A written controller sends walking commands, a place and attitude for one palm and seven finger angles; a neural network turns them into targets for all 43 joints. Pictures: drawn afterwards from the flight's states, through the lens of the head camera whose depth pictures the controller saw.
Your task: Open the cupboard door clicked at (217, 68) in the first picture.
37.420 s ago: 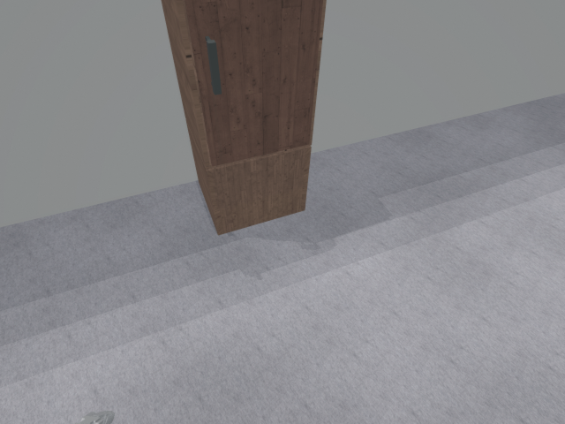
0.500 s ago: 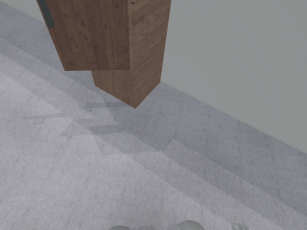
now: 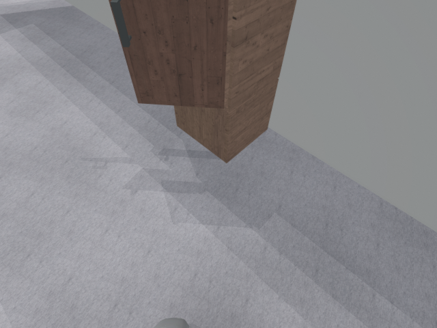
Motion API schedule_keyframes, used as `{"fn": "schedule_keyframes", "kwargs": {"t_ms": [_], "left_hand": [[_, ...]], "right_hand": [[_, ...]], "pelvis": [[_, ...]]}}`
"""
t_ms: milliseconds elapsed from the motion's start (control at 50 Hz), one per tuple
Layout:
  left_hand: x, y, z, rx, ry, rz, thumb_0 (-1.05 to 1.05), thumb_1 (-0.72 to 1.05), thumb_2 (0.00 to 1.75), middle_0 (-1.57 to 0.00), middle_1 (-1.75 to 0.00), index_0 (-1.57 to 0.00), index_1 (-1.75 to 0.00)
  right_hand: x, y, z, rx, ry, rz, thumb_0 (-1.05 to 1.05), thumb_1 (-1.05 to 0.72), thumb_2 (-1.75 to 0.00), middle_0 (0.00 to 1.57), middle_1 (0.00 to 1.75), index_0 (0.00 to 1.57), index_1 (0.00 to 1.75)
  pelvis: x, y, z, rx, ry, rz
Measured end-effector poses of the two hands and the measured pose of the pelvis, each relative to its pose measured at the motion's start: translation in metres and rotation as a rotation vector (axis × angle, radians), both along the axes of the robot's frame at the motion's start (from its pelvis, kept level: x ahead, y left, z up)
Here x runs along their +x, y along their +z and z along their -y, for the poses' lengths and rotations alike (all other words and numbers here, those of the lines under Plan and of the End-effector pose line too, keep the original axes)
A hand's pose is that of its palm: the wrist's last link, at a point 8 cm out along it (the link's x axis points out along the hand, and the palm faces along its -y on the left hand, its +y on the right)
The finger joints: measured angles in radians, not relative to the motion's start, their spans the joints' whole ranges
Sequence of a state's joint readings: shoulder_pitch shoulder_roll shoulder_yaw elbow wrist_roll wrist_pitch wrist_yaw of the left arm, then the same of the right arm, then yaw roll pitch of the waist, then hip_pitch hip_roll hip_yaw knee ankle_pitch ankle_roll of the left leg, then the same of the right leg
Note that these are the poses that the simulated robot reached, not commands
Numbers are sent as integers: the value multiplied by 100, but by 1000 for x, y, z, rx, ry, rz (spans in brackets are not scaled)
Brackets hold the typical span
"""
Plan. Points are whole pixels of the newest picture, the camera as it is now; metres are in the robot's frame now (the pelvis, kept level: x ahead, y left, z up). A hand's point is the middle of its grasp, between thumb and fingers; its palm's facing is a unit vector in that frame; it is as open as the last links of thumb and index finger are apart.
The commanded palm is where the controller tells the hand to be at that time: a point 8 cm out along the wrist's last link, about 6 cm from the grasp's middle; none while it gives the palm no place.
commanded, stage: take the last steps up to it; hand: left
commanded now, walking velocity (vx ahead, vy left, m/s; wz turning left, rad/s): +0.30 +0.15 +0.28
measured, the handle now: (122, 21) +1.01 +0.41 +0.04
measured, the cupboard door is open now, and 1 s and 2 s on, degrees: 39 39 39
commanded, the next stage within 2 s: come to a stop and stand still in 1.28 s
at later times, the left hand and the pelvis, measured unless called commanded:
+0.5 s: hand (111, 296) +0.19 +0.25 -0.16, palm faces +0.08 -0.98 -0.19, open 7.4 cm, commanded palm none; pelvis +0.10 +0.05 +0.00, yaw +4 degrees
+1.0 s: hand (117, 275) +0.23 +0.25 -0.16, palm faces +0.23 -0.95 -0.22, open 7.2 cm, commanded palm none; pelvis +0.28 +0.06 +0.01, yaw +8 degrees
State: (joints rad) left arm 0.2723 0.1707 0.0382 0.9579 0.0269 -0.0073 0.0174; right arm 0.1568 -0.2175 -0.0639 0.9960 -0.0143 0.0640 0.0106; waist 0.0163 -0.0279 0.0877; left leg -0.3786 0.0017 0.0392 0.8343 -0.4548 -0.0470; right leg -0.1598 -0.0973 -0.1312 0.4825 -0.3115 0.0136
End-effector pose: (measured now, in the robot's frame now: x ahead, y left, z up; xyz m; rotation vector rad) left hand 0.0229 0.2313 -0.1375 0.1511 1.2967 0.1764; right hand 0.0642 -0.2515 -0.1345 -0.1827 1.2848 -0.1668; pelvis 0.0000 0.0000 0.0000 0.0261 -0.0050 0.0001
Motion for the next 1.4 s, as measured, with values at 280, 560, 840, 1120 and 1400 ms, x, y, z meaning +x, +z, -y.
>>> {"fn": "schedule_keyframes", "kwargs": {"t_ms": [280,560,840,1120,1400], "left_hand": [[12,-11,-69,-21,98,-48,1,91,90,-20,-30,-20,-30],[199,9,-54,-8,-34,167,1,91,90,-20,-30,-20,-30],[242,13,-42,35,135,156,-3,96,90,-21,-30,-20,-30],[181,-6,-78,-70,282,-241,0,91,90,-20,-30,-20,-30],[383,-3,-163,-15,136,9,1,92,90,-20,-30,-20,-30]], "right_hand": [[40,11,-68,-26,102,57,0,-91,-90,20,30,20,30],[-13,-10,-91,75,-44,-253,0,-91,-90,20,30,20,30],[150,-11,-56,51,48,-198,1,-91,-90,20,30,20,29],[419,7,-150,46,264,181,0,-91,-90,19,30,19,29],[418,-2,-186,4,139,60,-2,-95,-90,20,30,20,30]], "pelvis": [[40,0,-50,-36,64,13],[127,-4,-50,-3,67,8],[226,2,-34,-16,136,13],[329,-5,-110,-22,136,-4],[404,-1,-163,-2,102,-2]]}}
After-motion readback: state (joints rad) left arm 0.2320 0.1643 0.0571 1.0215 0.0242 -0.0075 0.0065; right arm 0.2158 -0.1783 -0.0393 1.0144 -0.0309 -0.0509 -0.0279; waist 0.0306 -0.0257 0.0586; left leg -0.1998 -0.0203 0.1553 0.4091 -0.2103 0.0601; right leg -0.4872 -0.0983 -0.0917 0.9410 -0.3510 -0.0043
